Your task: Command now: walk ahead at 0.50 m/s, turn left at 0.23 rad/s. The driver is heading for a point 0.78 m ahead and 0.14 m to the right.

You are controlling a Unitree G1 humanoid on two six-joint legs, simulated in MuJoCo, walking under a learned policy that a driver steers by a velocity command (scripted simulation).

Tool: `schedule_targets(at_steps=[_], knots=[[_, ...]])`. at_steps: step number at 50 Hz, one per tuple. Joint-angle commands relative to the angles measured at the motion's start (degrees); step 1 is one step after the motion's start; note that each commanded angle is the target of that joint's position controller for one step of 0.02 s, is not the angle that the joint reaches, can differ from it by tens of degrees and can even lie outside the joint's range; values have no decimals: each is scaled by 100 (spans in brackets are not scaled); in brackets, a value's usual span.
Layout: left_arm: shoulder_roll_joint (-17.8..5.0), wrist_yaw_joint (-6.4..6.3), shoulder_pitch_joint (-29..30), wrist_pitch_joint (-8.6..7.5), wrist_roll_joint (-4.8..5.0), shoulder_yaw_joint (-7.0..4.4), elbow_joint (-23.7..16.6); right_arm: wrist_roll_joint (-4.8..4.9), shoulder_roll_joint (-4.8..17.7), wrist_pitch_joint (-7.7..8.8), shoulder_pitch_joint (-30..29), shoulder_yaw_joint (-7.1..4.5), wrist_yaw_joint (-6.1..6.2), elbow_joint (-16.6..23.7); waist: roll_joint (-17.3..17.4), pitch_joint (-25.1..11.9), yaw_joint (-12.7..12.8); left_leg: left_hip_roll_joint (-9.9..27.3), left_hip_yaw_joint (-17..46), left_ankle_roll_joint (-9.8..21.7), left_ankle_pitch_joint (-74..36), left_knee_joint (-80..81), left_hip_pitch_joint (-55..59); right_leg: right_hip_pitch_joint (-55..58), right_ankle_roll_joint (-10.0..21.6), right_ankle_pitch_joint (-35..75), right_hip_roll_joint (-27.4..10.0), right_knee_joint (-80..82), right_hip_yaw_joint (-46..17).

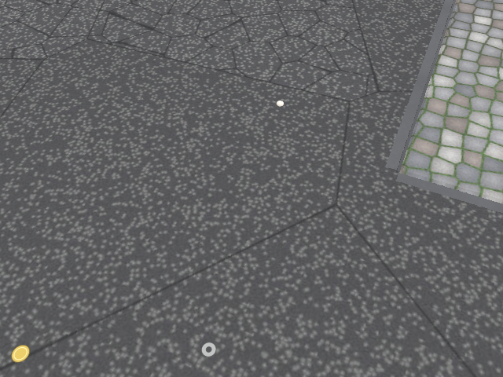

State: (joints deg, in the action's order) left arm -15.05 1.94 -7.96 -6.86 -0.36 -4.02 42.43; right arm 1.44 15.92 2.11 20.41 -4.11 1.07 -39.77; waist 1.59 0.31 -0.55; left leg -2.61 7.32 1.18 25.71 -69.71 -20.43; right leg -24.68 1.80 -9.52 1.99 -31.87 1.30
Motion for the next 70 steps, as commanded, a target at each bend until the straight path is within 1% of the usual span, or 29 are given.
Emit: schedule_targets(at_steps=[1, 5, 11, 16, 19, 20, 21, 22, 23, 24, 26, 30, 37, 42, 44, 46, 47, 48, 49, 50, 51, 52, 55, 58, 61, 64, 68, 69, 70], knots=[[-524, -56, -490, 39, -66, -105, -124, -118, 572, 164, -516, -123, -24, 728, -543, -231, 215, 730, -1, 51, -688, -266, -2084, 1788, 1035, -625, -1631, 1772, -2404], [-665, -86, -619, -26, 26, -115, 88, -116, 258, 114, -489, -17, -51, 675, -691, -162, 41, 903, -274, -20, -960, 761, -1878, 1398, 1203, 561, -1466, 2132, -1635], [-985, -138, -996, 92, 145, -142, 345, -67, 96, 217, -1607, 111, -149, 828, -539, 6, 424, 793, -584, -113, -2497, 2914, -1576, 1565, 1011, 1005, -1309, 2247, -822], [-1061, -122, -1454, 238, 201, -128, 567, -9, 165, 287, -2302, 89, -281, 1056, -584, 196, 650, 559, -728, 24, -2310, 3782, -1397, 2166, 898, 1169, -1541, 1897, -923], [-1191, -157, -1293, 334, 234, -148, 580, -56, 453, 360, -1512, -77, -281, 894, -640, -202, 42, 254, -908, 278, -2121, 4431, 68, 2109, 680, 2484, -1403, 934, -877], [-1018, -157, -1237, 312, 196, -88, 528, -129, 760, 363, -654, -224, -219, 674, -547, -787, -357, 469, -720, 470, -2284, 4343, 1481, 1577, 496, 2582, -1094, -82, -650], [-566, -149, -1114, 255, 9, 79, 301, -252, 1265, 324, 466, -355, -126, 558, 249, -1754, -792, 1834, 675, 891, -2538, 4114, 3236, 293, 219, 717, -635, -2018, -343], [-217, -134, -1726, 142, 127, 188, 220, -272, 1416, 278, 516, -353, -152, 490, 1677, -2307, -431, 2840, 2915, 1620, -1510, 4750, 4372, -1548, -2, -2419, -4, -3576, -483], [-837, -133, -1379, 126, 251, 20, 316, -210, 877, 265, 470, -234, -150, 491, 931, -1803, -629, 2619, 2773, 1447, -850, 4988, 3957, -2104, -14, -2241, -302, -4174, -879], [-957, -122, -963, 131, 285, -35, 178, -155, 664, 271, 159, -150, -140, 479, 710, -1120, -558, 2415, 1916, 1247, -997, 5116, 3285, -2290, -7, -1695, -505, -4190, -774], [-805, -145, -722, 229, 180, -60, 145, -170, 380, 317, -487, -57, -181, 452, 402, -433, -198, 1968, 926, 1094, -1539, 5573, 2005, -1889, -98, -948, -834, -3748, -698], [-439, -156, -815, 469, 206, -43, 111, -225, 389, 480, -793, -113, -152, 231, 327, -70, 164, 1829, -160, 1057, -2450, 6148, 1140, -1507, -271, -305, -947, -3391, -764], [-239, 29, 310, 459, 131, 38, -271, -189, 744, 411, -469, -243, -12, -141, 88, 284, -163, 1729, -1432, 817, -2845, 6235, 1458, -1495, -208, 1328, -827, -1329, -368], [-349, 176, 873, 472, 151, 17, -649, -43, 971, 232, -185, -344, 4, -384, 144, 464, -277, 2000, -1749, 642, -3515, 5767, 2371, -1528, 146, 532, -678, -600, 28], [-534, 189, 564, 494, 149, -87, -685, 1, 1158, 146, -270, -390, 32, -385, 353, 133, -17, 1987, -1911, 510, -5480, 4962, 2550, -819, 384, -108, -299, -562, 397], [-1084, 102, -1016, 518, 180, -406, -304, 35, 1137, 69, -363, -348, 62, -353, 236, -725, 832, 1615, -2197, 192, -6076, 2765, 1868, 1487, 763, 121, 251, -66, 540], [-1684, -32, -1697, 575, 186, -579, -174, -189, 716, 123, -201, -192, 72, -207, -803, -1207, 912, 1267, -2189, -121, -3092, 810, 188, 3193, 1158, 533, -813, -30, -1188], [-2048, -12, -1347, 494, 206, -577, -371, -224, 176, 313, 103, 9, 12, 111, -1838, -2006, 308, 22, -1082, -420, 840, -1006, -1955, 4664, 2345, -862, -2012, 1031, -4632], [-1508, 31, -1483, 432, 167, -421, -445, -5, 709, 515, -577, -81, -69, 172, -878, -2052, 765, 282, -156, -265, 625, -1242, -2577, 4664, 2080, -1135, -2061, 1560, -4707], [-1232, 28, -1348, 365, 140, -346, -389, 125, 771, 599, -946, -86, -98, 287, -717, -1319, 722, 491, -231, -122, 156, -1006, -2833, 4070, 1859, -803, -1890, 1529, -3887], [-1070, 25, -975, 330, 160, -288, -432, 13, 703, 626, -972, -69, -50, 236, -201, -804, 427, 760, -236, -88, -289, -482, -2575, 3145, 1666, -174, -1640, 1496, -3204], [-848, -2, -621, 323, 143, -225, -502, -148, 776, 596, -951, -117, -5, 182, -232, -594, 208, 932, -224, -116, -541, 8, -2147, 2432, 1552, 386, -1431, 1534, -2698], [-798, -88, -306, 299, 33, -188, -632, -218, 688, 383, -720, -132, -14, 116, -371, -375, -108, 984, -366, -314, -807, 558, -1497, 1439, 1543, 2362, -1225, 1689, -1983], [-934, -209, -454, 323, 46, -213, -476, -267, 410, 293, -985, -26, 0, 158, -375, -302, -63, 796, -599, -481, -1570, 1598, -1316, 1070, 1310, 3849, -901, 1540, -1122], [-892, -291, -660, 429, 101, -192, -339, -215, 275, 325, -1484, 59, -84, 194, -592, -435, 231, 526, -707, -437, -2917, 2934, -841, 1100, 960, 3487, -632, 1398, -778], [-851, -313, -842, 486, 79, -152, -198, -183, 384, 360, -1757, 41, -190, 231, -660, -456, 386, 417, -596, -324, -3286, 3584, -689, 1485, 910, 2883, -872, 1217, -1081], [-742, -305, -629, 509, 73, -97, -135, -304, 600, 439, -1369, -65, -242, 128, -652, -490, 58, 320, -610, 88, -3108, 4431, -172, 1924, 708, 2879, -963, 279, -1436], [-661, -302, -677, 491, 32, -73, -161, -371, 757, 476, -1140, -100, -209, 76, -446, -690, -6, 544, -451, 252, -4700, 4574, 567, 1749, 478, 2702, -616, -219, -1308], [-485, -288, -1057, 435, -79, -12, -213, -481, 1025, 486, -954, -121, -174, 134, 216, -1240, 157, 1354, 278, 731, -6855, 4099, 1890, 992, 190, 1318, -157, -1113, -1155]])
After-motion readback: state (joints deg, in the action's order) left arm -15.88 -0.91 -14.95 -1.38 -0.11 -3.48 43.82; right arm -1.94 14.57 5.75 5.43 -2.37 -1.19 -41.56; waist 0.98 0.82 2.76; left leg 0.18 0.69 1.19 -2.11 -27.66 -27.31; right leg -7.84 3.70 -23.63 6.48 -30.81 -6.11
